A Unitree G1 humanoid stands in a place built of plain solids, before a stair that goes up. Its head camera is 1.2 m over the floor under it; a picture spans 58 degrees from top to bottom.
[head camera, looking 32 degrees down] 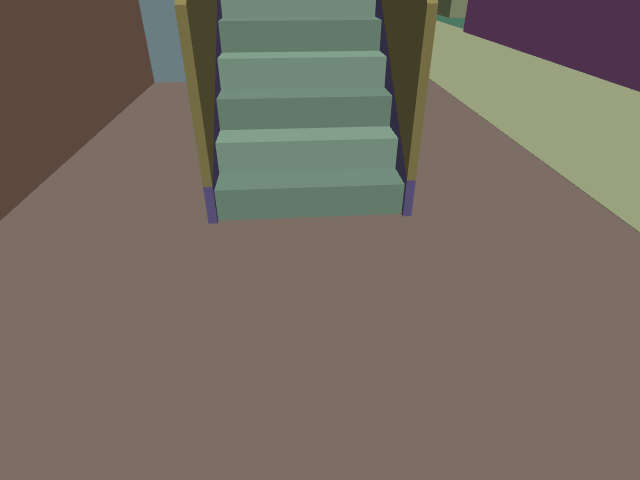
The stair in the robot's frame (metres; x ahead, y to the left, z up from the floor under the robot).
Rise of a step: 0.18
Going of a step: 0.23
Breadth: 1.05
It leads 4 degrees to the left of straight ahead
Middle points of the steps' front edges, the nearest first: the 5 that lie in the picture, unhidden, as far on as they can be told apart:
2.17 0.05 0.19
2.40 0.07 0.37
2.63 0.09 0.56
2.86 0.10 0.74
3.09 0.12 0.93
